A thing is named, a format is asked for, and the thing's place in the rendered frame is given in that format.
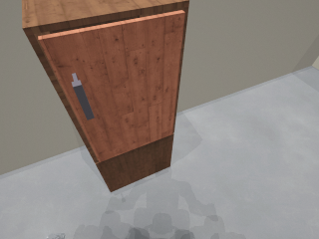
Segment cupboard door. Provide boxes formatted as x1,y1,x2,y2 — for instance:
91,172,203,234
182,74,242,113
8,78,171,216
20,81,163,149
38,10,185,162

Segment handle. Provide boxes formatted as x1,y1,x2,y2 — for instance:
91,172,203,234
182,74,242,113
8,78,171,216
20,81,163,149
72,73,95,120

